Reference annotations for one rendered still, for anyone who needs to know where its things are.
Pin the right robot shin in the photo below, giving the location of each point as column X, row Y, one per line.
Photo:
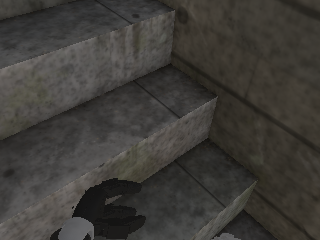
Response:
column 227, row 235

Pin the robot left hand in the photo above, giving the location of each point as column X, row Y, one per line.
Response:
column 112, row 222

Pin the left robot forearm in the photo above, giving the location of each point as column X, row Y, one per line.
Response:
column 76, row 228

